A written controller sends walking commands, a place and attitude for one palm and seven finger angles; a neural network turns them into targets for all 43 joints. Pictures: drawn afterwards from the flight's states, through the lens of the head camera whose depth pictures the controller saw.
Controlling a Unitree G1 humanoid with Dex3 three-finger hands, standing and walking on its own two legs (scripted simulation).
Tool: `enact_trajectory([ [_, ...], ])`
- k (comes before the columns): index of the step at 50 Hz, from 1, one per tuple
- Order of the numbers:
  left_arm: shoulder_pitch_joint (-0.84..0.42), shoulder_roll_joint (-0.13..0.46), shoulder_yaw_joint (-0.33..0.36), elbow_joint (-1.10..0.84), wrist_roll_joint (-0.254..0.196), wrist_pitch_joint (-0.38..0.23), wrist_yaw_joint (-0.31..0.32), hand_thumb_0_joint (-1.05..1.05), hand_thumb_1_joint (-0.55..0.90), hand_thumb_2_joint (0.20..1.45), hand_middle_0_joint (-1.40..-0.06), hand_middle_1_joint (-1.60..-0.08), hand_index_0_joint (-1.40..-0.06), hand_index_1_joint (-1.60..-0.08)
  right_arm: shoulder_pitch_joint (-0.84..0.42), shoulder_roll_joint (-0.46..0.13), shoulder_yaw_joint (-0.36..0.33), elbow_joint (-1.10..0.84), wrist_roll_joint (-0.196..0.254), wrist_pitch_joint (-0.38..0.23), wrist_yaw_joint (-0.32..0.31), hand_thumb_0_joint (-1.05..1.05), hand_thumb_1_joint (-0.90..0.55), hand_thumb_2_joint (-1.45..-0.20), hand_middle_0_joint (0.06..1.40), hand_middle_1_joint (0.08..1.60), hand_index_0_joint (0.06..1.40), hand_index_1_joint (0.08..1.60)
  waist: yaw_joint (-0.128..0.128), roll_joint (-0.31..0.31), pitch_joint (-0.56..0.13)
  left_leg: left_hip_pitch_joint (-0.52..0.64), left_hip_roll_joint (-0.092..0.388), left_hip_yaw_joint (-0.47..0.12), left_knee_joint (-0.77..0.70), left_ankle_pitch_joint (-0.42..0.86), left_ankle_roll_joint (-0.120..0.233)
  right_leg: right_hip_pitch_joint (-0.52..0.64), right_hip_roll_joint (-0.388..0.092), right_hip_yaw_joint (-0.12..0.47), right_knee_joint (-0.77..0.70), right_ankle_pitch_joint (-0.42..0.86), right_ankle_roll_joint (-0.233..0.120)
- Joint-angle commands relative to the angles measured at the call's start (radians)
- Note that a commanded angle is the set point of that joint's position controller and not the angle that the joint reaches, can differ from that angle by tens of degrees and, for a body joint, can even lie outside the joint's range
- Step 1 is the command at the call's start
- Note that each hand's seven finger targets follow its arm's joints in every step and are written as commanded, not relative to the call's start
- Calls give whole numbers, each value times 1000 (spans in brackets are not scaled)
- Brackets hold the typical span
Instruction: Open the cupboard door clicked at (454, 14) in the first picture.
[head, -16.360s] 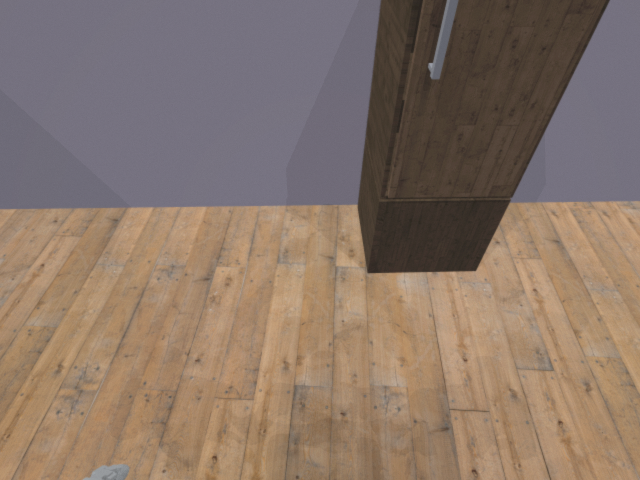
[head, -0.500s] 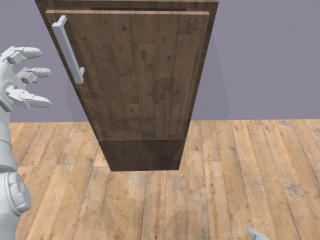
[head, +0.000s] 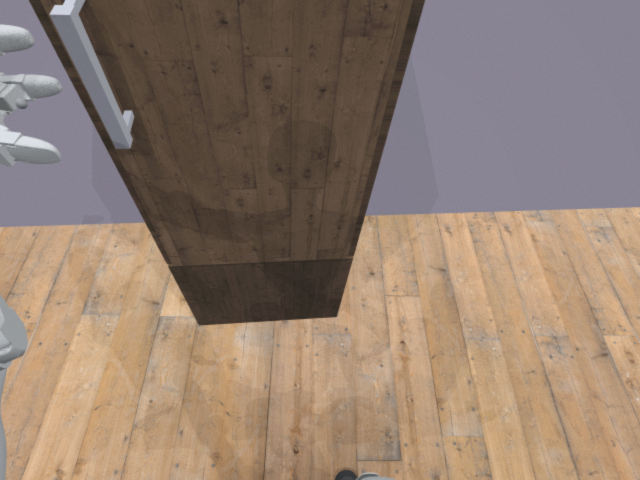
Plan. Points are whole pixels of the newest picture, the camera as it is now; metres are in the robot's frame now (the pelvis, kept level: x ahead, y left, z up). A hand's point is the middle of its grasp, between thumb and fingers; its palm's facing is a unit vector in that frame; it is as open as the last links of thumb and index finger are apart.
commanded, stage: move the hooked fingers beside the handle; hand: left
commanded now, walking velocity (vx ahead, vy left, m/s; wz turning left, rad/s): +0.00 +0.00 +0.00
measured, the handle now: (102, 77) +0.56 +0.24 +0.17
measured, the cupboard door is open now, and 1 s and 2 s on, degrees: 0 0 0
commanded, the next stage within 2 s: slide the fingers in behind the handle in 1.04 s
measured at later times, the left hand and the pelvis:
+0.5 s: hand (32, 107) +0.50 +0.30 +0.17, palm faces +0.06 -1.00 +0.00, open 14.0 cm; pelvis +0.01 +0.00 +0.00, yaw -1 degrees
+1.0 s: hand (41, 104) +0.50 +0.29 +0.17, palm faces +0.06 -1.00 -0.02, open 14.0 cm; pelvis +0.01 +0.00 -0.01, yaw -1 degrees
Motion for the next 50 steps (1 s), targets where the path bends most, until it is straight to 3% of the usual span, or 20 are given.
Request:
enact_trajectory([
  [1, -455, 357, 14, -100, 21, -28, 8, 0, -500, 300, -300, -1200, -300, -1200, 133, -194, -60, -68, 5, -2, -13, 0, -900, -900, 200, 300, 200, 300, -10, 135, -277, 33, 36, -106, -67, 445, -66, 208, 6, 64, 11, 245, -24],
  [3, -517, 372, 4, -132, 42, -37, 19, 0, -500, 300, -300, -1200, -300, -1200, 146, -193, -63, -71, 2, 6, -16, 0, -900, -900, 200, 300, 200, 300, -21, 183, -322, 66, 38, -113, -58, 484, -73, 196, 7, 62, 16, 248, -24],
  [4, -522, 377, 8, -128, 47, -43, 23, 0, -500, 300, -300, -1200, -300, -1200, 161, -192, -64, -72, -1, 10, -16, 0, -900, -900, 200, 300, 200, 300, -25, 166, -344, 77, 42, -118, -51, 500, -74, 192, 10, 61, 20, 250, -24],
  [9, -509, 395, 62, -174, 2, -99, -3, 0, -500, 300, -300, -1200, -300, -1200, 189, -197, -72, -74, -9, 35, -10, 0, -900, -900, 200, 300, 200, 300, -17, 173, -482, 164, 58, -128, -18, 639, -88, 206, 23, 59, 41, 314, -25],
  [17, -374, 407, 76, -181, 9, -49, -7, 0, -500, 300, -300, -1200, -300, -1200, 175, -194, -71, -108, -5, 77, 12, 0, -900, -900, 200, 300, 200, 300, 22, 193, -399, 101, 49, -109, -19, 665, -79, 211, 25, 58, 41, 345, -28],
  [18, -384, 412, 78, -176, 11, -45, -2, 0, -500, 300, -300, -1200, -300, -1200, 175, -192, -73, -105, -4, 81, 13, 0, -900, -900, 200, 300, 200, 300, 11, 168, -384, 89, 50, -106, -19, 636, -74, 207, 26, 59, 40, 341, -23],
  [20, -401, 406, 87, -216, 0, -55, 5, 0, -500, 300, -300, -1200, -300, -1200, 179, -192, -77, -115, -5, 84, 15, 0, -900, -900, 200, 300, 200, 300, 5, 137, -410, 86, 51, -103, -19, 617, -65, 234, 26, 62, 42, 358, -20],
  [23, -438, 457, 128, -264, -7, -84, 6, 0, -500, 300, -300, -1200, -300, -1200, 176, -193, -77, -115, -4, 89, 14, 0, -900, -900, 200, 300, 200, 300, 8, 189, -467, 124, 50, -105, -9, 645, -71, 251, 29, 67, 53, 378, -25],
  [28, -448, 385, 60, -225, -5, -77, -13, 0, -500, 300, -300, -1200, -300, -1200, 164, -186, -74, -99, -2, 89, 9, 0, -900, -900, 200, 300, 200, 300, -14, 224, -418, 149, 54, -109, -3, 664, -78, 192, 28, 61, 42, 351, -21],
  [30, -428, 314, 5, -190, -8, -56, -24, 0, -500, 300, -300, -1200, -300, -1200, 160, -182, -73, -95, 1, 85, 9, 0, -900, -900, 200, 300, 200, 300, -24, 210, -385, 147, 55, -108, -4, 641, -76, 160, 28, 56, 36, 323, -20],
  [31, -419, 321, 11, -171, -8, -46, -25, 0, -500, 300, -300, -1200, -300, -1200, 163, -185, -72, -92, 0, 83, 8, 0, -900, -900, 200, 300, 200, 300, -25, 166, -370, 125, 55, -110, -5, 618, -70, 163, 27, 55, 34, 319, -18],
  [32, -454, 305, -6, -193, -15, -48, -30, 0, -500, 300, -300, -1200, -300, -1200, 157, -185, -70, -95, 1, 81, 3, 0, -900, -900, 200, 300, 200, 300, -30, 200, -383, 149, 55, -116, -4, 655, -77, 158, 27, 52, 38, 329, -23],
  [33, -464, 310, 2, -209, -18, -45, -30, 0, -500, 300, -300, -1200, -300, -1200, 162, -185, -74, -90, -1, 79, 4, 0, -900, -900, 200, 300, 200, 300, -30, 206, -418, 172, 57, -116, 3, 670, -80, 159, 27, 53, 42, 339, -21],
  [36, -458, 287, -9, -209, -23, -45, -23, 0, -500, 300, -300, -1200, -300, -1200, 158, -181, -73, -92, -3, 73, 5, 0, -900, -900, 200, 300, 200, 300, -29, 175, -411, 163, 59, -123, 7, 674, -84, 153, 28, 48, 47, 334, -22],
  [37, -476, 271, -18, -245, -31, -56, -19, 0, -500, 300, -300, -1200, -300, -1200, 153, -180, -72, -99, -4, 70, 4, 0, -900, -900, 200, 300, 200, 300, -30, 209, -426, 189, 61, -126, 11, 719, -90, 146, 29, 48, 52, 345, -27],
  [39, -479, 279, -6, -228, -29, -57, -5, 0, -500, 300, -300, -1200, -300, -1200, 155, -179, -73, -89, -7, 67, 7, 0, -900, -900, 200, 300, 200, 300, -31, 186, -422, 182, 63, -128, 15, 709, -93, 146, 29, 48, 52, 342, -23],
  [43, -478, 377, 63, -183, -11, -53, 24, 0, -500, 300, -300, -1200, -300, -1200, 147, -183, -65, -103, -4, 71, 7, 0, -900, -900, 200, 300, 200, 300, -16, 128, -403, 63, 48, -111, 0, 595, -70, 233, 22, 63, 62, 373, -23],
  [46, -455, 419, 65, -185, 29, -54, 39, 0, -500, 300, -300, -1200, -300, -1200, 139, -178, -61, -118, -1, 75, 9, 0, -900, -900, 200, 300, 200, 300, 1, 163, -404, 25, 39, -100, -5, 553, -65, 260, 15, 71, 66, 372, -22],
  [47, -469, 415, 64, -217, 29, -68, 42, 0, -500, 300, -300, -1200, -300, -1200, 138, -176, -62, -123, -2, 74, 7, 0, -900, -900, 200, 300, 200, 300, 3, 214, -428, 56, 41, -100, -1, 602, -71, 259, 16, 72, 71, 388, -28],
  [50, -429, 423, 86, -247, 15, -86, 28, 0, -500, 300, -300, -1200, -300, -1200, 151, -180, -69, -126, -2, 78, 12, 0, -900, -900, 200, 300, 200, 300, 13, 191, -491, 120, 53, -108, 10, 677, -80, 259, 23, 67, 71, 401, -23],
])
